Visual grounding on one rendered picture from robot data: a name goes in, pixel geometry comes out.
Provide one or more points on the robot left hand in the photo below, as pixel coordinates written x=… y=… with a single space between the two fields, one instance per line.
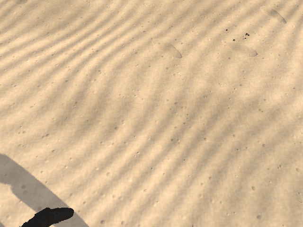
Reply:
x=47 y=217

